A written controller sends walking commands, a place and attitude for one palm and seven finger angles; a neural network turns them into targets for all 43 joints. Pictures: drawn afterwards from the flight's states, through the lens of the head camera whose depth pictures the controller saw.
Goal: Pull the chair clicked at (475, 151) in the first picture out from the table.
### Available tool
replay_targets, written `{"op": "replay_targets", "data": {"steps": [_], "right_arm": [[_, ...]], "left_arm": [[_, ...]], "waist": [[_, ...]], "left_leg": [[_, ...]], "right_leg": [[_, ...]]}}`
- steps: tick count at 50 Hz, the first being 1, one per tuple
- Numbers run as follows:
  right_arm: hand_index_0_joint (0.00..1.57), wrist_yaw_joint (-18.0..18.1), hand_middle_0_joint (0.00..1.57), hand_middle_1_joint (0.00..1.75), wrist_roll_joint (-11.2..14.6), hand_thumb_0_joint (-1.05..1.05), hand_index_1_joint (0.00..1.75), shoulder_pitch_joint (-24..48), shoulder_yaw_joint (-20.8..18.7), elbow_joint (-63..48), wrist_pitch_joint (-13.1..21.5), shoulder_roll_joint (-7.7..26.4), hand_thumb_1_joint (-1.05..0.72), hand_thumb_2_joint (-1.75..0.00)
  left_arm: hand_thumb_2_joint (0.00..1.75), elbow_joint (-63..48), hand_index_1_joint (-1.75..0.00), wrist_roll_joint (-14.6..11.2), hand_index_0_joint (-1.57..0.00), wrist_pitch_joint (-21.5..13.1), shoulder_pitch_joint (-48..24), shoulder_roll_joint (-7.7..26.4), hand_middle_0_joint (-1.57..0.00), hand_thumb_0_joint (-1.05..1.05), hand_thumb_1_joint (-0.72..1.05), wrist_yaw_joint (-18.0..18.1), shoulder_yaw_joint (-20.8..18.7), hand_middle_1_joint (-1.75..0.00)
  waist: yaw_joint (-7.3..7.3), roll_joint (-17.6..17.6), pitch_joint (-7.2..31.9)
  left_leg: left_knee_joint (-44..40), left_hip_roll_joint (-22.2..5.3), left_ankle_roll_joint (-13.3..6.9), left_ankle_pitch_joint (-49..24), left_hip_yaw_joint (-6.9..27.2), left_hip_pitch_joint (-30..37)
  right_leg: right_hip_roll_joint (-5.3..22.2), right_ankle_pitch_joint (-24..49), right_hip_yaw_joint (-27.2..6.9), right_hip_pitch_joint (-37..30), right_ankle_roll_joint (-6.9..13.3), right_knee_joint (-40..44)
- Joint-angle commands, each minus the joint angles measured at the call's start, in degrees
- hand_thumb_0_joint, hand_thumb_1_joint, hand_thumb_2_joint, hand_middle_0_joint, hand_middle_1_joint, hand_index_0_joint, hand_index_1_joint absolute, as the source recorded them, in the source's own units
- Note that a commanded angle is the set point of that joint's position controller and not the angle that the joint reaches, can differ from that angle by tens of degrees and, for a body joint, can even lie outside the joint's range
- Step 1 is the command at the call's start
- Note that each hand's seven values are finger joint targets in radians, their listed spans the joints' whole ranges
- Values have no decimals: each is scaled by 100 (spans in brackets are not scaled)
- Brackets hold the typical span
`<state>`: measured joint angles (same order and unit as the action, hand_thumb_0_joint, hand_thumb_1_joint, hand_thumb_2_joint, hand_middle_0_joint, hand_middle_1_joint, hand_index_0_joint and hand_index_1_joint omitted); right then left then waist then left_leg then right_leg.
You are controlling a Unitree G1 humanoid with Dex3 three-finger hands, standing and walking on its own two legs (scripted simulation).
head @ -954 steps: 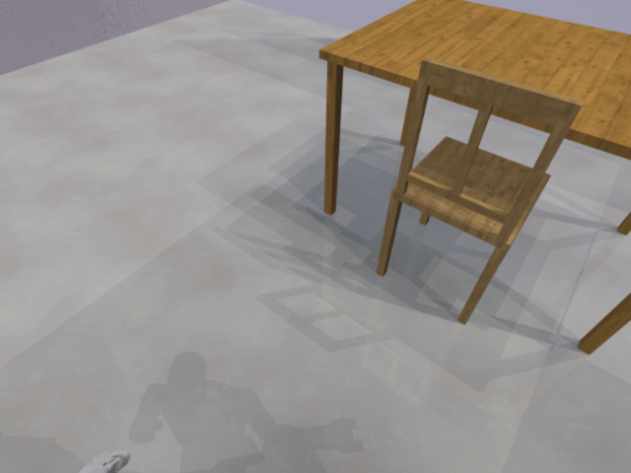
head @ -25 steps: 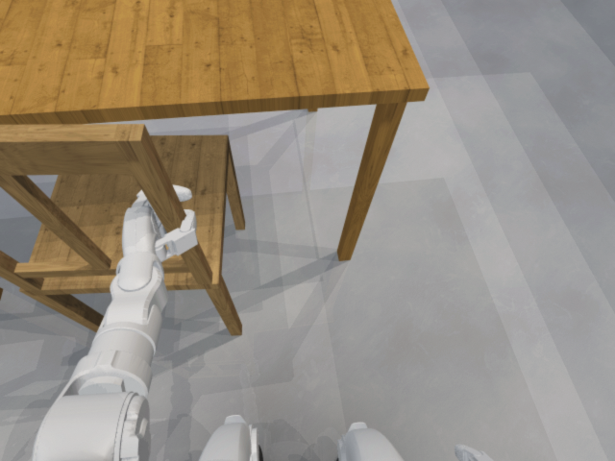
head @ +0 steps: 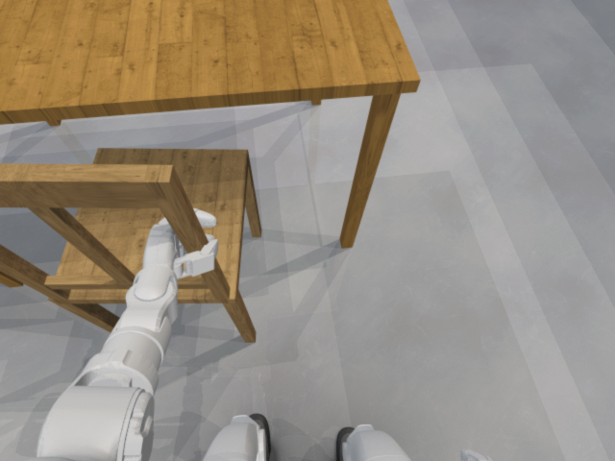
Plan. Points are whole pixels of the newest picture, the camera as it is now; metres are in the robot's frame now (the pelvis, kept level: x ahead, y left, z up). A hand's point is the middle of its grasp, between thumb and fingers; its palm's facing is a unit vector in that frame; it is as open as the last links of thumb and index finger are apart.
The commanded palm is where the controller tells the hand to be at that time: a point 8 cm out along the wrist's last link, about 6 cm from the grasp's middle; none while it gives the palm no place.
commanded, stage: step backward, pulling the chair out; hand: left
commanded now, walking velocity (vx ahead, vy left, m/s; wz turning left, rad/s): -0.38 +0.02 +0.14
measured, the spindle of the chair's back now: (91, 248) +0.43 +0.32 -0.09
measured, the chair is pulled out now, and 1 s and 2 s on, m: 0.11 0.20 0.23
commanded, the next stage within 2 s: none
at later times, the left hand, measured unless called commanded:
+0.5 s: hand (220, 302) +0.32 +0.11 -0.06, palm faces -0.05 -0.99 -0.16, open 6.0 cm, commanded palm +0.34 +0.17 -0.05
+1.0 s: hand (221, 307) +0.32 +0.11 -0.06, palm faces -0.03 -0.98 -0.17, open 6.1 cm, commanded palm +0.33 +0.16 -0.05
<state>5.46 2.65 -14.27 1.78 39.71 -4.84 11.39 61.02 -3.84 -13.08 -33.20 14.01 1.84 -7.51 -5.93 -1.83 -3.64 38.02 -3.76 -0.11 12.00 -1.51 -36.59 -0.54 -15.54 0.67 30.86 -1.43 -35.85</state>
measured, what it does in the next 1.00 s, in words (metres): stands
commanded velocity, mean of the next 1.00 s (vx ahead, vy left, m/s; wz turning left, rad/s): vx -0.38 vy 0.01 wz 0.09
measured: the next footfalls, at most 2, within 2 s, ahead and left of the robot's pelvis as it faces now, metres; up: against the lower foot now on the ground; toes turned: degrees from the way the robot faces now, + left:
left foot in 1.66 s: +0.01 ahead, +0.10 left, +0.00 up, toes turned +2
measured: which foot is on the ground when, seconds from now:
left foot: down 0.00-1.00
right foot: down 0.00-1.00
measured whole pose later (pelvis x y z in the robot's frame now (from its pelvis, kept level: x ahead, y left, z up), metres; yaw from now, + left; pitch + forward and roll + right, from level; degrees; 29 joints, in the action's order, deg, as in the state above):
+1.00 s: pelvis -0.04 -0.02 +0.00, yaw +2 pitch +2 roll -1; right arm 8.4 2.8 -9.4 1.6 42.7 1.7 13.9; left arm 61.6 -3.6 -13.1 -30.8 10.3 3.3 1.8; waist -2.9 -1.3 -9.1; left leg 34.3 -1.8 1.1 7.3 1.3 -28.8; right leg 0.1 -14.2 2.1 24.6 0.0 -37.1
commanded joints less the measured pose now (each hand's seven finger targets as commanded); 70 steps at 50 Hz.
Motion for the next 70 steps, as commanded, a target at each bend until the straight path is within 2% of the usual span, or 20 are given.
{"op": "replay_targets", "data": {"steps": [1, 10, 14, 20, 26, 28, 30, 33, 37, 40, 42, 47, 50, 55, 57, 60, 63, 65, 67, 70], "right_arm": [[20, 147, 20, 30, 49, 0, 30, -337, -350, -382, 254, 1039, -90, -90], [20, 247, 20, 30, 179, 0, 30, -3, -269, -341, 586, 1012, -90, -90], [20, 329, 20, 30, 176, 0, 30, 120, -234, -321, 689, 1072, -90, -90], [20, 357, 20, 30, 98, 0, 30, 240, -221, -379, 766, 1029, -90, -90], [20, 343, 20, 30, 12, 0, 30, 190, -241, -277, 837, 1001, -90, -90], [20, 333, 20, 30, 36, 0, 30, 206, -246, -301, 850, 987, -90, -90], [20, 339, 20, 30, 43, 0, 30, 136, -257, -289, 905, 941, -90, -90], [20, 337, 20, 30, 52, 0, 30, 101, -236, -142, 948, 905, -90, -90], [20, 405, 20, 30, 17, 0, 30, 213, -227, -82, 934, 1045, -90, -90], [20, 336, 20, 30, 45, 0, 30, 282, -235, -236, 857, 1021, -90, -90], [20, 373, 20, 30, 22, 0, 30, 308, -231, -193, 840, 1024, -90, -90], [20, 353, 20, 30, 8, 0, 30, 261, -243, -195, 813, 979, -90, -90], [20, 352, 20, 30, 33, 0, 30, 258, -271, -234, 833, 949, -90, -90], [20, 352, 20, 30, 84, 0, 30, 245, -246, -144, 876, 906, -90, -90], [20, 369, 20, 30, 75, 0, 30, 255, -214, -96, 879, 957, -90, -90], [20, 397, 20, 30, 59, 0, 30, 348, -229, -132, 863, 1076, -90, -90], [20, 360, 20, 30, 25, 0, 30, 420, -221, -187, 819, 1064, -90, -90], [20, 348, 20, 30, -4, 0, 30, 447, -207, -184, 837, 1019, -90, -90], [20, 351, 20, 30, -24, 0, 30, 348, -228, -114, 880, 1023, -90, -90], [20, 334, 20, 30, -6, 0, 30, 261, -246, -52, 940, 960, -90, -90]], "left_arm": [[90, -1089, -145, 354, -50, -290, -2276, 1441, -50, 0, 90, 276, 50, -145], [90, -961, -145, 221, -50, -376, -2357, 1367, -50, 0, 90, 423, 376, -145], [90, -1057, -145, 172, -50, -420, -2301, 1053, -50, 0, 90, 404, 574, -145], [90, -1133, -145, 148, -50, -421, -2193, 669, -50, 0, 90, 388, 734, -145], [90, -1180, -145, 244, -50, -426, -2178, 817, -50, 0, 90, 382, 634, -145], [90, -1163, -145, 221, -50, -431, -2132, 831, -50, 0, 90, 396, 642, -145], [90, -1130, -145, 230, -50, -485, -2045, 997, -50, 0, 90, 426, 574, -145], [90, -1041, -145, 228, -50, -443, -1923, 1018, -50, 0, 90, 450, 633, -145], [90, -1186, -145, 261, -50, -460, -1959, 914, -50, 0, 90, 445, 622, -145], [90, -1275, -145, 209, -50, -484, -2089, 677, -50, 0, 90, 382, 804, -145], [90, -1255, -145, 218, -50, -488, -1922, 578, -50, 0, 90, 403, 819, -145], [90, -1281, -145, 233, -50, -443, -1934, 621, -50, 0, 90, 384, 802, -145], [90, -1303, -145, 227, -50, -473, -1988, 780, -50, 0, 90, 390, 760, -145], [90, -1167, -145, 203, -50, -411, -1946, 1032, -50, 0, 90, 424, 720, -145], [90, -1125, -145, 201, -50, -359, -1864, 1010, -50, 0, 90, 420, 722, -145], [90, -1238, -145, 196, -50, -413, -1996, 822, -50, 0, 90, 404, 786, -145], [90, -1227, -145, 160, -50, -405, -2049, 511, -50, 0, 90, 369, 907, -145], [90, -1281, -145, 166, -50, -393, -2106, 450, -50, 0, 90, 370, 918, -145], [90, -1299, -145, 176, -50, -405, -2108, 537, -50, 0, 90, 376, 834, -145], [90, -1265, -145, 206, -50, -436, -2192, 592, -50, 0, 90, 350, 811, -145]], "waist": [[73, -761, 2913], [106, 138, 2324], [199, -193, 2370], [288, -870, 2188], [295, -713, 2337], [309, -499, 2123], [266, 237, 2051], [265, 620, 2148], [307, 44, 2563], [287, -113, 2162], [359, -738, 2244], [357, -583, 2318], [318, -253, 2286], [282, 526, 2184], [305, 457, 2156], [351, -110, 2347], [379, -801, 2277], [399, -1061, 2178], [385, -972, 2332], [323, -615, 2576]], "left_leg": [[-439, -416, -223, -1445, 763, 2219], [-237, 156, 15, 441, 239, 2280], [-767, -143, -112, -179, 671, 2531], [-1483, -721, -425, 398, 1499, 2359], [-1044, -622, -339, -377, 1170, 2381], [-941, -465, -251, 240, 990, 1978], [-384, -24, -48, 659, 580, 2046], [259, 320, 168, 390, 224, 2401], [-596, -136, -18, -1720, 753, 2687], [-967, -378, -257, -699, 1117, 2436], [-1162, -512, -328, -840, 1280, 2442], [-978, -566, -326, -1219, 1246, 2425], [-651, -257, -134, -661, 819, 2211], [178, 336, 185, 121, 227, 2416], [-194, 251, 160, -331, 315, 2557], [-817, -226, -65, -1571, 883, 2695], [-1398, -706, -387, -929, 1659, 2502], [-1533, -875, -464, -589, 1842, 2537], [-1381, -894, -478, -910, 1831, 2839], [-931, -711, -378, -1542, 1347, 2789]], "right_leg": [[230, 976, -127, -614, -1, 416], [1028, -478, -598, -668, 82, 1523], [546, -327, -195, -657, -1, 985], [171, -726, -111, -657, 129, -17], [264, -190, -214, -951, 162, 276], [388, -437, -337, -1052, 207, 523], [820, -722, -749, -850, 298, 1264], [1469, -42, -903, -807, 519, 1577], [672, 1490, -170, -1266, 68, 554], [406, -131, -175, -1038, 58, 462], [289, -117, -120, -1054, 115, 97], [265, 148, -164, -1200, 145, 198], [560, 284, -427, -1291, 191, 710], [1484, 461, -828, -1055, 429, 1562], [1351, 709, -558, -1144, 360, 1371], [579, 851, -127, -1263, 59, 596], [156, -446, -47, -1035, 123, -222], [111, -771, -84, -864, 192, -298], [77, -578, -128, -840, 205, -137], [196, 333, -232, -1261, 168, 242]]}}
